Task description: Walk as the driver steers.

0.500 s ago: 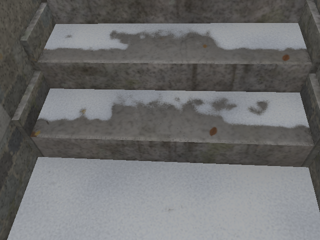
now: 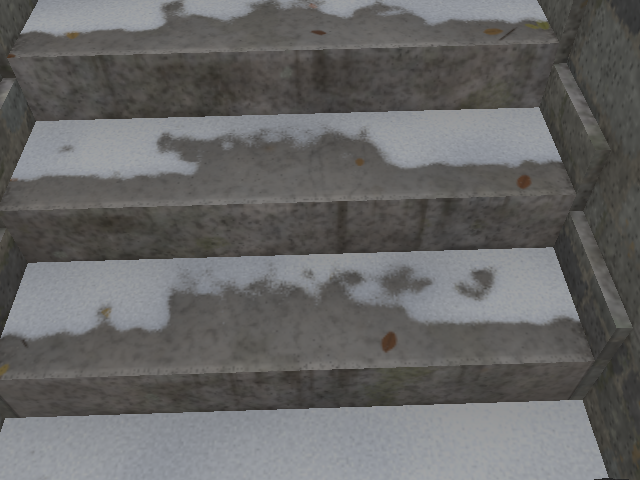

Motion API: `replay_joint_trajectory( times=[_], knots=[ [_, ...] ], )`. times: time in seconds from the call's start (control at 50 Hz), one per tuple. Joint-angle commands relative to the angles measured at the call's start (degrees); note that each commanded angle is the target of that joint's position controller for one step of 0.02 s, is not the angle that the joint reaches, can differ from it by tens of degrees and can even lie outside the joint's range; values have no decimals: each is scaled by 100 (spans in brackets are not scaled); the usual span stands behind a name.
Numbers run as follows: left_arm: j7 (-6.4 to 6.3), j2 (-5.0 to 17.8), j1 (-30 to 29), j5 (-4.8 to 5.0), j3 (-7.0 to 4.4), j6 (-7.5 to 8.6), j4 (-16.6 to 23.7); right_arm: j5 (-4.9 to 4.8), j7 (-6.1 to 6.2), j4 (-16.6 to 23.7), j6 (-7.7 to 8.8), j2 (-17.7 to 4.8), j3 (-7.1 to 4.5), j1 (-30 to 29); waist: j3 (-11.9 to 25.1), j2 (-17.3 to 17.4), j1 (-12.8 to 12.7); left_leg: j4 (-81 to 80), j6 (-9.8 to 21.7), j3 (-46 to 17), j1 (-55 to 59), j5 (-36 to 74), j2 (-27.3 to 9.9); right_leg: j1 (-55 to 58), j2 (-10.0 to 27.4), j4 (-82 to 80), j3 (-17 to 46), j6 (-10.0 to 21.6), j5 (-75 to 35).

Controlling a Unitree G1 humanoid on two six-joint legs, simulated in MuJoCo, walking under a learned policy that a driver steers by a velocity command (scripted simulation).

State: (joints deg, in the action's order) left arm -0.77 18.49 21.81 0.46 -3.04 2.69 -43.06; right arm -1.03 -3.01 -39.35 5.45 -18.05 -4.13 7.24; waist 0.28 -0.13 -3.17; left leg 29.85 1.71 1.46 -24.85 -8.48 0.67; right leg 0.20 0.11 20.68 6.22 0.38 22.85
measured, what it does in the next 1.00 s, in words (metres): walks ahead, turning left: left foot, then right foot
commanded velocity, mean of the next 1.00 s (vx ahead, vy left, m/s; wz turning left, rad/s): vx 0.49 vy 0.00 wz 0.25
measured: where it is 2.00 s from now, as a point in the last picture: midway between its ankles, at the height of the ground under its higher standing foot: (302, 199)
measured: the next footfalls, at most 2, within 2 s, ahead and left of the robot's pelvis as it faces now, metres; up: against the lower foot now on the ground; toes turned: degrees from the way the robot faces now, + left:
left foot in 0.02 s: +0.13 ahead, +0.11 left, +0.00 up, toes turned +1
right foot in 0.50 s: +0.45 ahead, -0.02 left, +0.00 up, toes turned +21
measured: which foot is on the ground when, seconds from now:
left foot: up 0.00-0.00, down 0.02-0.50, up 0.52-0.90, down 0.92-1.00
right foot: down 0.00-0.04, up 0.06-0.48, down 0.50-0.92, up 0.94-1.00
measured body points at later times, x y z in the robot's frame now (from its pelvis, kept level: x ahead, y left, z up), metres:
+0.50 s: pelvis +0.27 +0.04 -0.01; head +0.29 +0.06 +0.44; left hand +0.45 +0.33 -0.07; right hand +0.36 -0.24 -0.12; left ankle +0.10 +0.11 -0.73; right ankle +0.41 -0.03 -0.74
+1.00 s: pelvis +0.47 +0.15 +0.00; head +0.47 +0.17 +0.45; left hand +0.44 +0.43 -0.13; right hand +0.69 -0.04 -0.09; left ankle +0.47 +0.27 -0.73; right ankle +0.41 -0.02 -0.61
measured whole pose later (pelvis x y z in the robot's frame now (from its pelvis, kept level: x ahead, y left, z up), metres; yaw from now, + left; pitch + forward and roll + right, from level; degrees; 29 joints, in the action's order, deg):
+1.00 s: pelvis +0.47 +0.15 +0.00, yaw +15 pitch +1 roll +0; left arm -0.6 16.1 21.2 1.9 -1.8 3.0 -44.7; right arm 1.8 -0.2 -38.9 3.1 -14.6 -0.1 10.6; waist 0.5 -1.6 -2.1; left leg 31.6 1.5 2.3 -19.7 -13.6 -0.6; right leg -26.6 -2.0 77.0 5.8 -1.8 28.9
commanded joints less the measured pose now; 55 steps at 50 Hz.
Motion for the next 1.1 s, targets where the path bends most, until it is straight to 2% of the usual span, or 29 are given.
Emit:
replay_joint_trajectory(
  times=[0.02, 0.04, 0.06, 0.08, 0.1, 0.12, 0.16, 0.22, 0.34, 0.46, 0.48, 0.5, 0.52, 0.54, 0.56, 0.6, 0.62, 0.66, 0.78, 0.86, 0.88, 0.9, 0.92, 0.94, 0.96, 0.98, 1.02, 1.06, 1.1],
  knots=[
    [-82, 932, -8, -112, -206, 0, 295, -7, -2, 117, 107, -921, -313, 945, 661, -146, 763, -289, 499, -164, 2067, 59, 28, -971, 847, 1811, -36, 589, -3748],
    [-117, 409, 88, -232, -19, 73, 673, 7, 23, 101, 96, -1522, -385, 1570, 1304, 1407, 734, -582, 1215, -2687, 3717, -466, -1395, -2771, 145, 3987, -509, 124, -1441],
    [-88, 332, 40, -88, 40, 215, 804, -24, -45, 20, 153, -1341, -324, 1844, 1589, 1795, 746, -1626, 1801, -5039, 4392, -1933, -2054, -4121, -399, 5006, -50, -23, 786],
    [7, 821, -434, 149, -75, 325, 854, -32, -8, 24, 140, -991, -218, 1554, 814, 956, 811, -1662, 1617, -4508, 4013, -2353, -2023, -4775, 8, 5345, 187, 22, 393],
    [71, 784, -752, 184, -59, 407, 867, -10, 48, 64, 84, -888, -182, 1362, 390, 523, 762, -1628, 1457, -3717, 3428, -1825, -1776, -4733, 243, 5184, 86, 129, -84],
    [85, 691, -912, 44, -47, 458, 870, 35, 86, 131, 37, -807, -136, 1139, 94, 146, 632, -1675, 1363, -3194, 2856, -1104, -1516, -4568, 412, 4788, 16, 119, -421],
    [96, 683, -932, -183, -84, 454, 899, 101, 165, 239, 13, -738, -79, 834, 6, 309, 371, -1842, 1306, -2585, 2162, 244, -1151, -3982, 517, 4142, -41, -27, -893],
    [85, 553, -829, -185, -52, 408, 768, 24, 257, 262, -16, -849, -118, 836, -34, 415, 230, -1837, 1344, -2005, 1686, 1181, -864, -3664, 428, 3542, -311, -324, -1044],
    [123, 194, -2483, -144, 89, 424, 1186, -28, 421, 12, -127, -892, -118, 1346, -173, 350, 815, -1504, 989, -1798, 1479, 1566, -496, -3247, -81, 1126, -420, -503, -2498],
    [133, 737, -1670, -121, -169, 494, 871, -32, 445, -113, -201, -664, -84, 1203, 275, 849, 272, -189, 642, -2362, 1843, 2500, -628, -1679, -304, 683, -264, -35, -1722],
    [102, 833, -1032, -168, -250, 533, 751, -35, 399, -73, -184, -596, -45, 1015, 646, 735, -156, 747, 444, -2144, 1588, 2952, -320, -658, -166, 279, -290, 203, -2102],
    [9, 1096, 99, -199, -295, 509, 634, 88, 377, 105, -163, -216, 99, 986, 1605, 194, -543, 2449, 212, -1817, 641, 1460, -16, 1231, 955, 437, 804, 615, -2152],
    [21, 1397, 327, -237, -345, 451, 461, -54, 369, 173, -100, 298, 278, 1963, 1979, -1485, 70, 3996, -23, -1473, -1187, -2751, 758, 2427, 2475, 23, 3669, 1672, -1658],
    [24, 1006, 62, -69, -315, 426, 509, -170, 396, -34, -147, -519, 135, 2089, 1513, -1027, 88, 4787, -111, -1455, -1761, -2386, 89, 1818, 2621, -136, 4112, 1713, -11],
    [-14, 555, -356, -35, -203, 391, 623, -139, 388, 21, -199, -850, 50, 1412, 674, -564, -52, 4859, -191, -1267, -1904, -1825, -150, 1008, 2248, -351, 3062, 1465, 250],
    [-23, 347, -740, -163, -91, 370, 525, 115, 403, 192, -210, -713, 53, 734, -121, -270, 91, 4534, -270, -958, -1695, -1232, -436, -272, 1618, -714, 1844, 1170, -640],
    [-24, 277, -751, -211, -56, 374, 444, 51, 384, 177, -218, -576, 75, 806, -277, -452, 222, 4434, -296, -931, -1441, -1141, -511, -653, 1409, -848, 1369, 1105, -1293],
    [48, 362, -514, -192, -72, 383, 361, 52, 367, 267, -278, -141, 242, 817, -231, -596, 250, 4144, -367, -632, -1326, -1077, -497, -863, 1201, -988, 745, 1208, -2116],
    [21, 811, -590, -54, -180, 178, 405, 293, 284, 409, -245, 195, 517, 462, 154, -542, 331, 1806, -588, -99, 161, -223, -313, -1554, 1008, -874, 155, 1164, -3382],
    [1, 778, -577, 52, -139, 72, 403, 190, 277, 595, -254, -362, 307, 376, 312, -668, 497, 631, -231, -226, 542, -84, -164, -793, 1258, -204, 807, 921, -3559],
    [-10, 832, -607, 77, -138, 27, 388, 198, 268, 533, -175, -399, 228, 691, 420, -624, 772, -90, -117, -106, 1067, 338, -79, -751, 1090, 284, 714, 764, -3896],
    [-31, 474, -372, 74, -35, 41, 287, 242, 283, 304, -118, -546, 133, 1001, 606, -401, 885, -777, -109, -4, 1772, 834, -91, -861, 545, 1293, 257, 529, -3800],
    [-31, 92, -418, -52, 79, 101, 441, 318, 321, 93, -102, -963, 4, 1855, 911, 465, 1136, -726, 108, -1107, 3399, 2652, -1151, -2455, -39, 3205, -38, 98, -1881],
    [-2, -403, 386, -129, 226, 201, 278, 452, 333, 47, -232, -1253, -16, 2262, 1462, 1577, 760, -407, 778, -2722, 4083, 4513, -2564, -3747, -533, 5395, 65, -212, 1451],
    [43, -86, 989, 170, 131, 222, 127, 417, 306, -72, -284, -1447, -164, 2369, 1777, 1295, 678, -1220, 1640, -3993, 3891, 737, -3138, -4500, -372, 7124, 411, -303, 1247],
    [51, 117, 218, 281, 76, 180, 274, 249, 327, -184, -303, -972, -84, 2121, 676, 709, 782, -1519, 1548, -3476, 3434, -1571, -2778, -5638, 11, 7827, 128, -314, 877],
    [-57, -213, -960, 187, 176, 53, 549, 247, 326, -423, -334, -342, 133, 1643, -430, 716, 776, -1820, 1134, -2446, 2576, -2004, -2270, -6751, 175, 9336, -227, -220, 500],
    [-40, -744, -1185, 157, 363, -51, 855, 388, 307, -851, -331, 140, 276, 1715, -612, 614, 469, -1816, 929, -1676, 2001, -1211, -2140, -7267, 224, 10869, -27, -24, 306],
    [0, -1038, -1216, 203, 540, -147, 1152, 303, 387, -1073, -382, 346, 334, 1704, -602, 429, 165, -1786, 715, -990, 1568, -1065, -2101, -7681, 209, 11034, 157, 72, 50]
  ],
)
